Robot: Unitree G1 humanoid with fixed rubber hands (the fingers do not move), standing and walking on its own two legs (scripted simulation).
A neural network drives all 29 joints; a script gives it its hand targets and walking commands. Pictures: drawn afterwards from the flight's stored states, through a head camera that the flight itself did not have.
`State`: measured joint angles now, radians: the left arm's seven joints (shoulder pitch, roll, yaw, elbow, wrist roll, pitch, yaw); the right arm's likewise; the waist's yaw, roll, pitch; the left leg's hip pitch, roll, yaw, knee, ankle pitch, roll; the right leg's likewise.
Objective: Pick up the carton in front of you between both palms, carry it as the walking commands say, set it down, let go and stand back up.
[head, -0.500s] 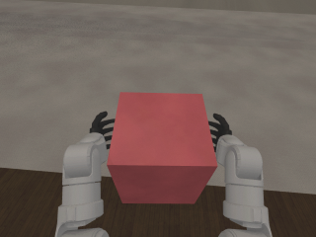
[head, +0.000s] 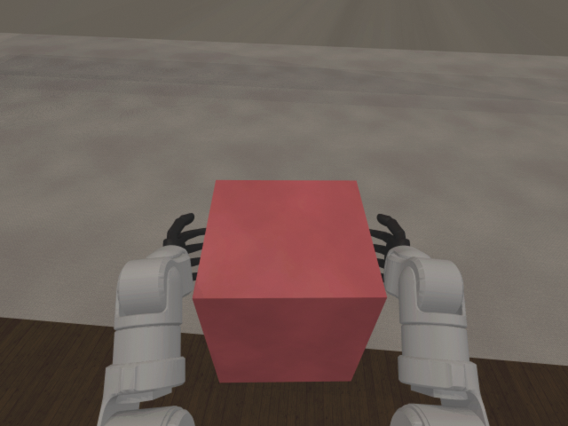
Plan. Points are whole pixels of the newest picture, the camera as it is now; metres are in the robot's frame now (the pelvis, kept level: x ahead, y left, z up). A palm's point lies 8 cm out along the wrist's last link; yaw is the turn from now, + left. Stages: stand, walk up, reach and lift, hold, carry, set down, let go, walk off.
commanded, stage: carry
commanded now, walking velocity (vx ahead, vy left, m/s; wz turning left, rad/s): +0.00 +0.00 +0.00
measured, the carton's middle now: (286, 284) +0.33 +0.00 +0.05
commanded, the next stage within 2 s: none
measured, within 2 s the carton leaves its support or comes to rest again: neither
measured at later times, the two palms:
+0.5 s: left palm (181, 264) +0.32 +0.14 +0.12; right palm (399, 263) +0.32 -0.16 +0.12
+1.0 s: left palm (183, 263) +0.32 +0.14 +0.12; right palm (401, 263) +0.32 -0.16 +0.12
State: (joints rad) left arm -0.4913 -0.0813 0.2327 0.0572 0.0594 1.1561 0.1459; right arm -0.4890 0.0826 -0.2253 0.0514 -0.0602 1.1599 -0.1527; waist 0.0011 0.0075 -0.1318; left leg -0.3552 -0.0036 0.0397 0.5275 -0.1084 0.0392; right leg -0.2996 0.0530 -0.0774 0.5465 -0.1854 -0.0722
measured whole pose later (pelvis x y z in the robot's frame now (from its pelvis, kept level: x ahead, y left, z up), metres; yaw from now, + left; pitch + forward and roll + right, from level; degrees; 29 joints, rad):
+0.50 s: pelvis +0.00 -0.01 +0.00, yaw +0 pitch +2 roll +0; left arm -0.49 -0.09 0.24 0.01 0.06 1.16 0.15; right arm -0.50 0.08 -0.23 0.02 -0.06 1.16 -0.15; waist 0.00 0.00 -0.10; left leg -0.37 0.00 0.04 0.54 -0.11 0.03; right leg -0.32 0.05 -0.08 0.56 -0.19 -0.08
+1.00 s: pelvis +0.00 -0.01 +0.00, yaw +0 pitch +2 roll +0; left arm -0.50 -0.09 0.24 0.02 0.06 1.16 0.15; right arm -0.50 0.08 -0.23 0.02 -0.06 1.17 -0.15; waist 0.00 0.00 -0.10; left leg -0.36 0.00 0.04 0.53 -0.10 0.03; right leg -0.31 0.06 -0.08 0.55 -0.18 -0.08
